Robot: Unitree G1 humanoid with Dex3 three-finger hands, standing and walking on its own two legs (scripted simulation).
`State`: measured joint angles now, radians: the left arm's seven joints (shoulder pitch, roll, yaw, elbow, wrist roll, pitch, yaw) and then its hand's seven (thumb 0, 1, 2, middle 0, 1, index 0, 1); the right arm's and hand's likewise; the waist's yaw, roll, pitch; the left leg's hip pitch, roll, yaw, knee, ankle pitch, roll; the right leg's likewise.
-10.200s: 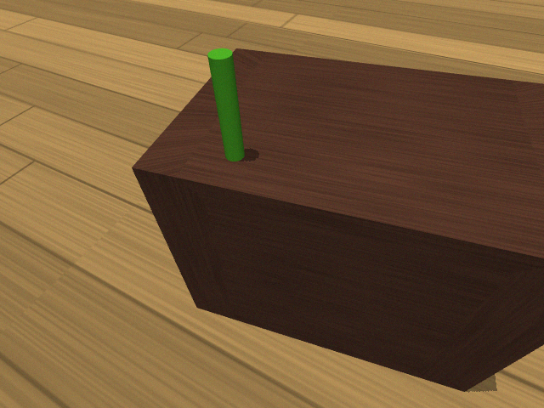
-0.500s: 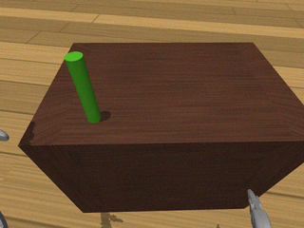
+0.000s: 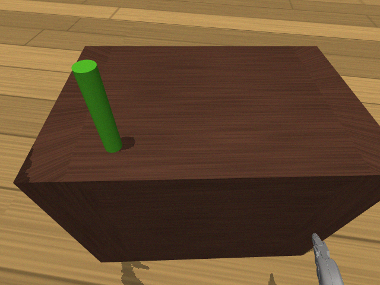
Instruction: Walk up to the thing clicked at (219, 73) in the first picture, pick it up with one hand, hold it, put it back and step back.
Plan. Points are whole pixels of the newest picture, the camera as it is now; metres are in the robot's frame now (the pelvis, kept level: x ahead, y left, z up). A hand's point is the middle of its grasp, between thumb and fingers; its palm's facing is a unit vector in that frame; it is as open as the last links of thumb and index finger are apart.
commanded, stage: go down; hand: left
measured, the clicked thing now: (101, 112) +0.47 +0.21 +0.11
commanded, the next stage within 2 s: approach in 0.96 s
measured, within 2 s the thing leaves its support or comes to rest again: neither
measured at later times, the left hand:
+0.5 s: hand out of the picture +0.38 +0.40 +0.18, palm faces +0.23 -0.97 -0.01, open 17.7 cm
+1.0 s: hand out of the picture +0.37 +0.41 +0.17, palm faces +0.24 -0.97 -0.02, open 17.5 cm
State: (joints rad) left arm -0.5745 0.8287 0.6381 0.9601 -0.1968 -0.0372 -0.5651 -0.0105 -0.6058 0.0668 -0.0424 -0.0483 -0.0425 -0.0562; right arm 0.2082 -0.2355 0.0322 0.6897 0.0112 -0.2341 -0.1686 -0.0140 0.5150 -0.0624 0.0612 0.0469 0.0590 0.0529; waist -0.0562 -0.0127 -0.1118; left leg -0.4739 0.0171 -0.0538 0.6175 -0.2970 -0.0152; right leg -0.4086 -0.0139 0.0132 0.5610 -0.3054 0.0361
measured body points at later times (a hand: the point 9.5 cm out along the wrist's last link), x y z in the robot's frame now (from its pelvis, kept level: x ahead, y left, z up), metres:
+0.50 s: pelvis +0.00 +0.00 -0.01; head +0.05 +0.03 +0.44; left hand +0.36 +0.45 +0.18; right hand +0.15 -0.26 -0.08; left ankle +0.00 +0.13 -0.73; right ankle -0.02 -0.15 -0.73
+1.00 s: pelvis +0.00 +0.01 -0.01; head +0.04 +0.03 +0.44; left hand +0.35 +0.46 +0.17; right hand +0.15 -0.25 -0.07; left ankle +0.00 +0.13 -0.73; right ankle -0.02 -0.15 -0.73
